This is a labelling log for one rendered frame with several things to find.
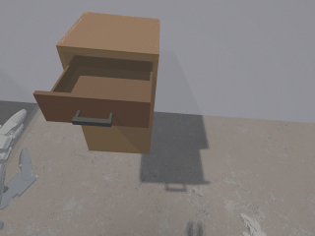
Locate cabinet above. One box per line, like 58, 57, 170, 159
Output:
56, 12, 160, 154

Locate right robot hand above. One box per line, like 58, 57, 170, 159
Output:
239, 213, 267, 236

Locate handle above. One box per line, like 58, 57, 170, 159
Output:
72, 110, 113, 127

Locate drawer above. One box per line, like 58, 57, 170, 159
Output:
33, 55, 154, 128

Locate left robot hand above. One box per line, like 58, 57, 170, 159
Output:
0, 109, 37, 210

